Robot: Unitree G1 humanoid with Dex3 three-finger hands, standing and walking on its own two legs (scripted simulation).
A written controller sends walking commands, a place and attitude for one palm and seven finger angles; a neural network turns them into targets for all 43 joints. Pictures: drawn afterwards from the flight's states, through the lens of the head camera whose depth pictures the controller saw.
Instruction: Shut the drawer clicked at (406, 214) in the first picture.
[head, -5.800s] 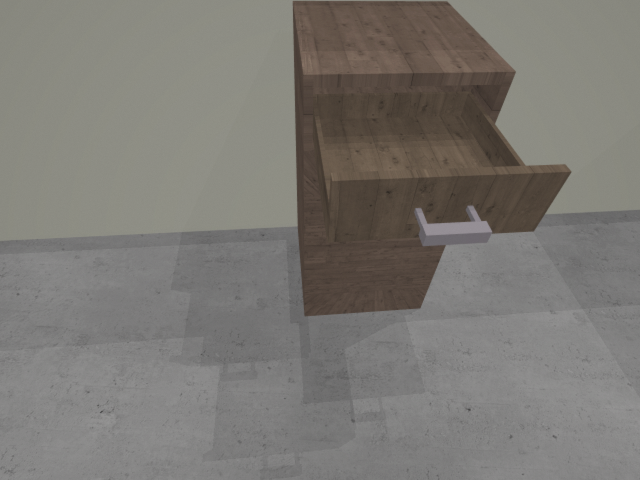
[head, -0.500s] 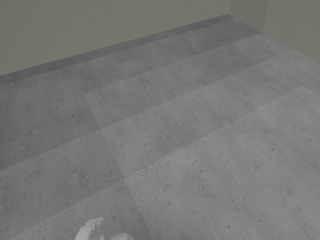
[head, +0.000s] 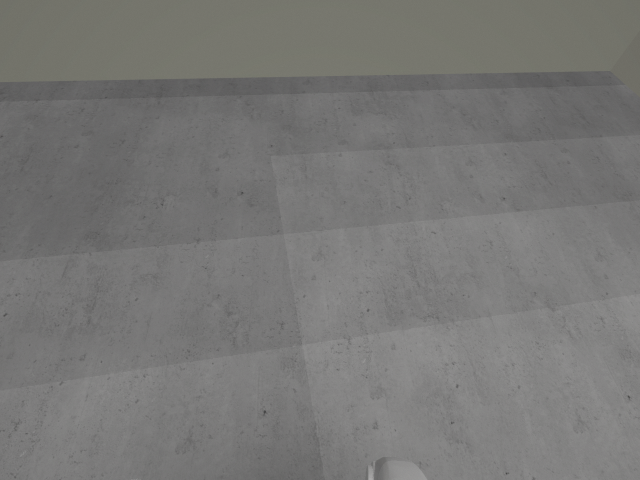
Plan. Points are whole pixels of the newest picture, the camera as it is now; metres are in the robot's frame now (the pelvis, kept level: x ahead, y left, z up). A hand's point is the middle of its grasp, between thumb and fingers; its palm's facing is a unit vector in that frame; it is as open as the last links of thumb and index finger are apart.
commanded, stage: turn to face it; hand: left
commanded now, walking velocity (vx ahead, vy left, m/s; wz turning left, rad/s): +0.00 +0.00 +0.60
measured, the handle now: out of the picture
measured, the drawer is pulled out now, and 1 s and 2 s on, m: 0.29 0.29 0.29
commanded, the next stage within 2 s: none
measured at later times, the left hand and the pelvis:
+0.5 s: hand out of the picture +0.01 +0.13 -0.15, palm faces +0.33 -0.90 -0.28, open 7.4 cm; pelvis -0.02 -0.09 +0.00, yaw +20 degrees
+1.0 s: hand out of the picture -0.11 +0.17 -0.17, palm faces +0.64 -0.74 -0.23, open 7.4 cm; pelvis -0.04 -0.04 +0.00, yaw +38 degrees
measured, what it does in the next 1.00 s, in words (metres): steps on the spot, turning left: right foot, then left foot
